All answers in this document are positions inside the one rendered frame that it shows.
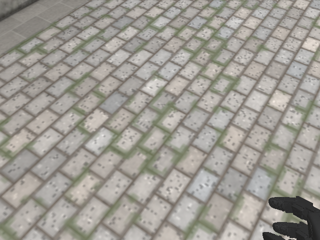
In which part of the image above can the right robot hand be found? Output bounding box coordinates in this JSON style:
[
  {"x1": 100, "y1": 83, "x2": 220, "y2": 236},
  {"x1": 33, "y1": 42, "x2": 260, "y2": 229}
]
[{"x1": 262, "y1": 196, "x2": 320, "y2": 240}]

